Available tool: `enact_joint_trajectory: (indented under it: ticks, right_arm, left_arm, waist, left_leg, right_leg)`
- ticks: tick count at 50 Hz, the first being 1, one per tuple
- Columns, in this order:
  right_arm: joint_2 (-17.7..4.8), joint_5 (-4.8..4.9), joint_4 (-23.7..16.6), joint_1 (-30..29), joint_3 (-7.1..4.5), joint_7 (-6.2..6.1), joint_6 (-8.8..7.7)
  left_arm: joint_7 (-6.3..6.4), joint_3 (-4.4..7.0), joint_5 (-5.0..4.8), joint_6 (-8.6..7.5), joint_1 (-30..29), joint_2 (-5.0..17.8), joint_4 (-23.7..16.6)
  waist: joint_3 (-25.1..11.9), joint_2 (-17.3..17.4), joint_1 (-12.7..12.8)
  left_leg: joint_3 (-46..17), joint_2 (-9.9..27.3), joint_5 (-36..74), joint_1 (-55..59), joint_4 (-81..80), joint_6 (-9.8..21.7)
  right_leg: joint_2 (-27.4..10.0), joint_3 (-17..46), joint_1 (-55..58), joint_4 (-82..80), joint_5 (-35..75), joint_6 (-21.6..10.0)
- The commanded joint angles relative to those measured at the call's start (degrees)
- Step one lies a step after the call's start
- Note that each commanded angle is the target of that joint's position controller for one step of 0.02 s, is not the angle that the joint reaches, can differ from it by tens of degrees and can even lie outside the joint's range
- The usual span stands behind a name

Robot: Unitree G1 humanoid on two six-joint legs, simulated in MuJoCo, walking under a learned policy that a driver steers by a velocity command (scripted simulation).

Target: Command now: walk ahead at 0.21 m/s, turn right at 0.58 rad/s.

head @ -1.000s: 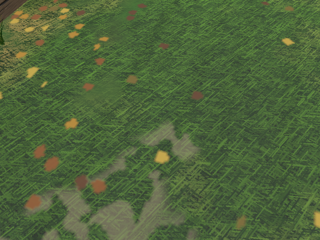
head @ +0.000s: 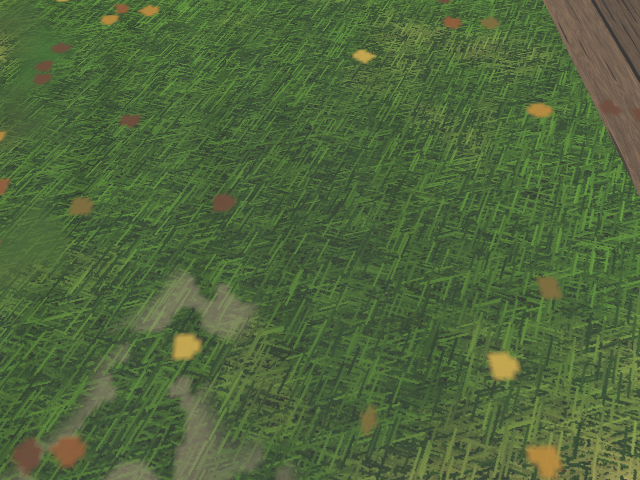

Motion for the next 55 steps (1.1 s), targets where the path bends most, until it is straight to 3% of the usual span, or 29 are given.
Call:
enact_joint_trajectory:
  ticks: [1,3,4,5,6,7,8,10,13,17,20,22,24,25,26,27,28,29,31,33,38,46,48,50,51,52,53,54,55]
  right_arm:
    - [-5.5,0.61,-4.7,-2.7,-1.30,0.94,-2.97]
    - [-5.0,0.97,-2.9,2.0,-1.55,1.32,-4.07]
    - [-6.3,0.81,-1.8,5.4,-2.10,1.11,-4.33]
    - [-9.0,-0.12,-1.0,11.0,-2.56,0.71,-4.33]
    - [-13.7,-2.17,0.0,13.4,-3.27,1.26,-4.46]
    - [-11.8,-2.16,-0.6,9.6,-2.98,1.48,-4.94]
    - [-8.0,-1.07,-1.2,7.4,-1.89,1.08,-5.00]
    - [-6.0,-0.45,-0.9,7.6,-0.90,0.69,-4.81]
    - [-6.4,-0.79,0.5,11.2,-0.60,0.50,-5.13]
    - [-7.9,0.11,1.6,13.2,-0.51,0.73,-4.53]
    - [-9.7,0.71,2.8,16.2,-0.66,1.10,-3.79]
    - [-10.8,1.14,3.1,16.4,-0.89,1.20,-3.40]
    - [-10.7,1.25,3.1,15.2,-0.74,1.14,-3.12]
    - [-8.7,0.74,2.8,15.4,-0.03,1.21,-3.35]
    - [-3.2,-0.78,0.3,15.9,1.73,1.29,-3.76]
    - [0.0,0.68,-0.5,20.7,2.70,0.90,-4.53]
    - [-6.4,2.35,0.1,17.7,0.80,0.88,-4.50]
    - [-7.5,2.52,-0.8,13.9,0.31,1.06,-4.35]
    - [-5.8,1.17,-0.5,11.9,0.23,1.08,-3.68]
    - [-3.4,1.38,0.2,13.1,0.48,1.44,-2.41]
    - [-1.7,0.66,-2.6,7.4,0.90,1.84,-1.48]
    - [-1.8,0.65,-8.9,-6.1,1.67,5.03,-2.17]
    - [-3.7,0.56,-9.8,-4.7,0.71,5.25,-1.87]
    - [-7.8,0.80,-7.7,7.0,-1.74,4.65,-1.30]
    - [-11.5,0.92,-5.4,16.7,-3.69,3.62,-0.62]
    - [-18.3,1.36,-5.4,16.5,-4.83,2.83,-0.66]
    - [-15.3,0.91,-7.9,17.6,-3.61,3.10,-1.72]
    - [-11.6,0.25,-7.3,16.0,-2.54,3.37,-2.59]
    - [-10.3,0.32,-7.1,13.0,-2.12,3.36,-3.11]
  left_arm:
    - [-0.07,2.72,-0.21,-0.70,-0.6,10.0,-3.7]
    - [0.00,2.26,-0.52,-0.51,-2.4,9.0,-4.2]
    - [0.09,1.72,-0.49,-0.69,-2.5,7.2,-4.5]
    - [-0.03,0.47,-0.21,-0.94,-1.2,2.9,-4.5]
    - [-0.10,0.61,-0.90,-1.76,-2.2,3.2,-7.2]
    - [-0.10,1.36,-0.72,-2.53,-3.5,6.7,-7.5]
    - [-0.31,1.92,-0.52,-2.78,-2.2,8.3,-5.9]
    - [-0.83,1.87,0.17,-3.32,-0.8,7.0,-4.3]
    - [-1.75,0.86,-0.01,-4.70,-4.2,3.8,-5.1]
    - [-2.59,-0.66,0.19,-5.64,-10.5,0.8,-7.2]
    - [-3.58,-0.67,-0.42,-6.56,-13.3,1.1,-8.2]
    - [-3.89,0.18,-0.98,-7.00,-11.4,3.2,-8.1]
    - [-3.32,1.86,-0.97,-7.06,-3.0,6.1,-5.8]
    - [-2.56,3.13,-0.66,-6.89,4.8,8.5,-4.0]
    - [-1.64,4.16,1.15,-6.44,14.5,13.1,-3.1]
    - [-2.08,4.14,1.79,-6.07,16.7,14.5,-2.2]
    - [-2.26,2.61,1.42,-6.26,13.9,9.0,-1.9]
    - [-2.17,1.85,0.67,-6.32,10.3,6.8,-1.6]
    - [-2.37,1.07,1.14,-6.73,4.5,3.7,-1.1]
    - [-2.30,1.11,1.51,-7.76,2.1,2.4,-0.3]
    - [-1.78,2.01,1.36,-8.81,2.0,4.1,2.6]
    - [-0.91,3.39,-0.28,-6.61,6.6,8.7,6.2]
    - [-0.58,3.82,-0.55,-5.60,6.5,10.5,6.3]
    - [-0.21,3.90,-1.04,-4.55,5.6,11.5,5.9]
    - [0.10,3.16,-0.64,-4.77,5.9,10.2,5.2]
    - [-0.75,0.36,1.91,-5.86,12.3,1.2,2.2]
    - [-1.44,0.06,0.56,-8.13,8.2,3.8,1.3]
    - [-1.92,1.14,-1.80,-9.27,1.1,7.8,-0.8]
    - [-1.75,0.68,-1.79,-9.95,-0.5,7.0,-1.6]
  waist:
    - [-3.3,-9.5,0.2]
    - [-2.8,-8.1,-3.2]
    - [-3.6,-5.8,-4.8]
    - [-7.1,2.7,-5.8]
    - [-3.1,11.3,-4.9]
    - [2.3,10.7,-3.7]
    - [4.0,9.4,-3.1]
    - [3.5,7.8,-3.1]
    - [3.4,6.7,-4.8]
    - [3.9,7.0,-6.8]
    - [4.5,7.2,-7.5]
    - [3.9,8.3,-5.3]
    - [-0.6,7.6,0.6]
    - [-6.4,5.9,4.7]
    - [-17.3,-3.5,7.8]
    - [-24.6,-19.0,5.3]
    - [-16.6,-12.9,5.6]
    - [-9.1,-10.8,4.4]
    - [-3.3,-7.6,1.1]
    - [-1.9,-7.7,-1.0]
    - [2.4,-3.7,-1.6]
    - [5.3,-1.5,2.0]
    - [1.8,-3.6,0.0]
    - [-5.8,-4.5,-7.1]
    - [-10.7,-2.0,-11.9]
    - [-15.4,14.7,-4.9]
    - [-25.8,9.7,-7.8]
    - [-17.8,5.4,-9.4]
    - [-11.1,2.0,-7.0]
  left_leg:
    - [1.2,-0.9,-0.8,1.9,-6.9,2.0]
    - [2.5,-0.6,6.3,11.9,-17.8,4.0]
    - [0.8,2.7,7.7,20.3,-20.7,5.6]
    - [-10.0,13.4,-1.8,28.9,-23.3,8.9]
    - [-29.0,22.5,-17.0,27.3,-29.5,15.9]
    - [-31.6,24.3,-23.1,22.4,-31.1,18.3]
    - [-26.4,21.2,-21.0,21.6,-31.5,16.9]
    - [-17.9,16.8,-12.2,22.6,-31.7,14.2]
    - [-9.6,14.5,0.0,21.4,-32.9,14.5]
    - [-3.1,12.8,10.0,17.3,-33.6,14.8]
    - [-3.1,13.7,13.8,14.6,-32.4,14.9]
    - [-5.3,15.7,16.0,15.8,-30.8,14.1]
    - [-3.2,14.2,29.5,14.9,-22.0,11.8]
    - [-0.3,10.9,32.0,10.4,-10.9,9.8]
    - [2.8,5.9,16.0,-4.1,9.4,6.5]
    - [0.6,0.0,-13.1,-15.0,24.2,4.9]
    - [-2.7,2.8,-10.4,-19.6,31.0,5.0]
    - [-0.9,5.2,-5.3,-21.7,31.2,5.6]
    - [-0.1,8.3,2.4,-18.1,27.5,5.3]
    - [0.4,9.2,6.0,-14.4,26.8,5.0]
    - [-0.4,8.9,15.1,-18.9,16.5,3.7]
    - [7.6,6.3,19.8,-16.7,-3.7,7.7]
    - [11.1,2.6,14.2,-11.2,-4.1,9.9]
    - [13.3,-2.4,11.7,5.3,-5.9,13.1]
    - [8.3,-1.5,13.2,22.4,-8.0,15.5]
    - [-22.4,14.3,5.9,43.4,-10.4,25.5]
    - [-44.1,20.6,-5.1,47.8,-21.4,30.4]
    - [-37.1,19.4,-3.4,42.8,-24.6,26.4]
    - [-30.1,17.1,0.9,34.3,-24.8,24.4]
  right_leg:
    - [-13.6,21.3,2.5,-11.2,-20.7,-8.7]
    - [-10.8,20.7,-2.5,-8.6,-23.0,-6.6]
    - [-8.3,18.0,-8.5,-3.9,-24.5,-4.0]
    - [-3.1,9.4,-15.6,12.2,-26.6,-0.3]
    - [1.9,1.1,-27.9,23.1,-24.0,1.3]
    - [-4.0,0.8,-32.1,30.3,-19.2,2.3]
    - [-5.0,0.4,-32.4,32.6,-14.6,3.2]
    - [-5.9,-0.9,-31.9,33.8,-8.2,4.7]
    - [-7.1,-4.2,-31.0,31.3,-0.4,5.7]
    - [-9.3,-10.0,-23.3,17.2,5.4,7.0]
    - [-7.4,-11.9,-14.7,8.8,5.0,6.6]
    - [-6.9,-10.9,-10.0,4.8,4.5,5.1]
    - [-5.2,-11.6,3.3,0.4,5.0,2.5]
    - [-7.4,-10.1,15.9,0.6,5.5,0.9]
    - [-21.4,5.3,35.2,1.6,0.4,-3.6]
    - [-31.3,28.4,39.5,-7.7,-13.1,-9.3]
    - [-29.3,26.3,32.9,-10.6,-18.4,-7.9]
    - [-27.6,17.0,26.1,-11.2,-15.2,-6.5]
    - [-22.7,6.1,15.7,-14.3,-3.6,-5.3]
    - [-21.1,-0.5,11.0,-17.3,3.2,-5.5]
    - [-21.2,-10.4,10.1,-20.3,13.3,-6.4]
    - [-22.8,-20.3,19.3,-17.3,23.3,-3.6]
    - [-22.7,-22.0,22.3,-9.9,42.8,-2.4]
    - [-20.9,-23.8,19.7,8.0,53.9,-0.5]
    - [-18.8,-24.0,8.4,23.5,43.3,1.8]
    - [-8.3,-21.5,-18.5,46.1,-13.7,5.9]
    - [-3.8,-6.4,-25.6,54.8,-23.6,5.8]
    - [-6.9,-4.1,-30.5,54.3,-17.9,4.5]
    - [-9.3,-4.7,-30.0,49.1,-12.7,3.6]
